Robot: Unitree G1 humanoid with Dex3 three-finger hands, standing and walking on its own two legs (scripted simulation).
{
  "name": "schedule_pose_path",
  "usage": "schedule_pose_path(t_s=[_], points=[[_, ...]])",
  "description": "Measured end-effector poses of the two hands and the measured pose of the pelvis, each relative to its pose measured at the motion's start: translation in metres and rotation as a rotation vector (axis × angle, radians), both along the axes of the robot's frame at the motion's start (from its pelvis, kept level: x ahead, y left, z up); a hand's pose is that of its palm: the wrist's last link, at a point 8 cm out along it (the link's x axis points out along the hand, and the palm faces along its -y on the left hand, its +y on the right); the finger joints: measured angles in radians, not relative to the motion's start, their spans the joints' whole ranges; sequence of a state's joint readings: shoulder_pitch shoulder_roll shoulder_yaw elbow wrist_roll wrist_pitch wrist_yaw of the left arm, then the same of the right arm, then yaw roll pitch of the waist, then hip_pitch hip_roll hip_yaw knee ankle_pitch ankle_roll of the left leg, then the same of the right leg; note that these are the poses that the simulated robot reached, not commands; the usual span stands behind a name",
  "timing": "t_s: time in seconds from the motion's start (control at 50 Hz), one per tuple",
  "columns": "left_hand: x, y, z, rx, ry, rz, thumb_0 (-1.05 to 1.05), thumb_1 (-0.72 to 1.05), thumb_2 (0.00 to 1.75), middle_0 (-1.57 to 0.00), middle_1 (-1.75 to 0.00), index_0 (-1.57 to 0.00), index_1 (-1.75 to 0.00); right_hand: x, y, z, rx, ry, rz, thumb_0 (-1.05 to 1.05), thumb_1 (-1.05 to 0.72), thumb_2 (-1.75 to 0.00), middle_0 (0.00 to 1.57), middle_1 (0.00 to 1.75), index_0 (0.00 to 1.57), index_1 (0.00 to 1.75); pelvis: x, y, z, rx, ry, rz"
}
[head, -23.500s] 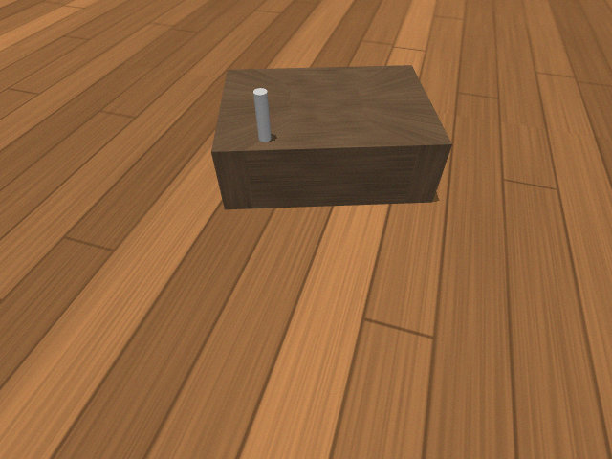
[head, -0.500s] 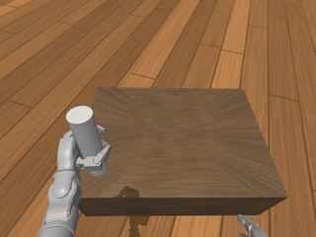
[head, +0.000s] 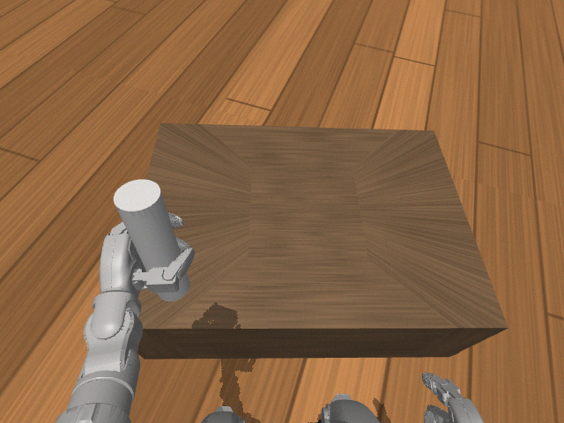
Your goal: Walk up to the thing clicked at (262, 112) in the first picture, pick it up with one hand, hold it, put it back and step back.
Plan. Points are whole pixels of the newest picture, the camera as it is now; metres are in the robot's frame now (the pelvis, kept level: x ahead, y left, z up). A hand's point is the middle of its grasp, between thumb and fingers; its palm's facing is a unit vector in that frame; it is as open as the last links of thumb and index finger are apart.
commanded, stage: crouch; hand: left
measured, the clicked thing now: (158, 248) +0.36 +0.18 +0.03
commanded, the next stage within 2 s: lower in 1.04 s
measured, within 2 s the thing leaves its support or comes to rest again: neither
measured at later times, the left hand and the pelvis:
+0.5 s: hand (188, 260) +0.42 +0.17 -0.13, palm faces +0.08 -1.00 +0.00, open 7.4 cm; pelvis -0.03 +0.00 -0.13, yaw -1 degrees
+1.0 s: hand (192, 266) +0.43 +0.17 -0.19, palm faces +0.06 -1.00 +0.00, open 7.4 cm; pelvis -0.05 +0.00 -0.19, yaw -1 degrees
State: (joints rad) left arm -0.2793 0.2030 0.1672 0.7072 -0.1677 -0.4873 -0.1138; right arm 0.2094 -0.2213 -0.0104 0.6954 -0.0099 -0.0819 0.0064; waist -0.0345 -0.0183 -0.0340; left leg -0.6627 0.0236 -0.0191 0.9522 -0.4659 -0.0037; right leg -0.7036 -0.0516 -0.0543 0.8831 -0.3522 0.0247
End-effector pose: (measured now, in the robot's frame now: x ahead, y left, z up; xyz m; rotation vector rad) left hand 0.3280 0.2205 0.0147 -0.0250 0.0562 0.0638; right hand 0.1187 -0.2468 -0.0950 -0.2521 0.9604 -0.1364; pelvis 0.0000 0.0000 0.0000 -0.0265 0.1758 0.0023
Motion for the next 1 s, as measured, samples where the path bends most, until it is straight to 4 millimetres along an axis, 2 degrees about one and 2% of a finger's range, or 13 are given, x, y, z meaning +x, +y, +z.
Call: schedule_pose_path(t_s=[0.1,0.22,0.32,0.4,0.54,0.76,1.0], points=[[0.012,0.003,-0.042,-0.004,-0.008,0.007,-0.01,-0.06,1.12,-0.92,-1.11,-0.84,-1.09,-0.017,-0.01,-0.029,-0.029,0.059,0.01,0.01,-0.89,-0.9,0.2,0.3,0.2,0.3,-0.009,-0.002,-0.029,-0.001,0.102,0.0],[0.031,0.007,-0.087,0.022,-0.04,0.004,-0.01,-0.06,1.13,-0.93,-1.1,-0.85,-1.09,-0.043,-0.018,-0.078,-0.048,0.153,0.003,0.01,-0.9,-0.9,0.2,0.3,0.2,0.3,-0.017,-0.004,-0.073,-0.006,0.205,0.0],[0.046,0.007,-0.113,0.035,-0.035,-0.006,-0.01,-0.07,1.13,-0.93,-1.1,-0.85,-1.09,-0.062,-0.018,-0.114,-0.039,0.219,-0.015,0.01,-0.91,-0.9,0.2,0.3,0.2,0.3,-0.024,-0.005,-0.101,-0.011,0.258,-0.001],[0.055,0.004,-0.128,0.03,-0.024,0.004,-0.01,-0.07,1.13,-0.93,-1.09,-0.85,-1.09,-0.074,-0.016,-0.134,-0.023,0.255,-0.032,0.01,-0.91,-0.91,0.2,0.3,0.2,0.3,-0.029,-0.005,-0.116,-0.013,0.284,-0.003],[0.065,0.004,-0.152,0.03,-0.014,0.011,-0.01,-0.07,1.14,-0.93,-1.09,-0.85,-1.08,-0.086,-0.015,-0.154,-0.018,0.278,-0.048,0.01,-0.92,-0.91,0.2,0.3,0.2,0.3,-0.036,-0.005,-0.135,-0.016,0.322,-0.007],[0.075,0.008,-0.185,0.027,-0.014,0.0,-0.01,-0.07,1.14,-0.93,-1.09,-0.85,-1.09,-0.091,-0.019,-0.175,-0.055,0.29,-0.036,0.01,-0.92,-0.91,0.2,0.3,0.2,0.3,-0.042,-0.001,-0.163,-0.031,0.366,-0.007],[0.082,0.007,-0.206,0.028,-0.015,-0.008,-0.01,-0.07,1.14,-0.93,-1.09,-0.85,-1.09,-0.095,-0.013,-0.198,-0.051,0.299,-0.024,0.01,-0.92,-0.91,0.2,0.3,0.2,0.3,-0.048,0.003,-0.185,-0.037,0.391,-0.005]])
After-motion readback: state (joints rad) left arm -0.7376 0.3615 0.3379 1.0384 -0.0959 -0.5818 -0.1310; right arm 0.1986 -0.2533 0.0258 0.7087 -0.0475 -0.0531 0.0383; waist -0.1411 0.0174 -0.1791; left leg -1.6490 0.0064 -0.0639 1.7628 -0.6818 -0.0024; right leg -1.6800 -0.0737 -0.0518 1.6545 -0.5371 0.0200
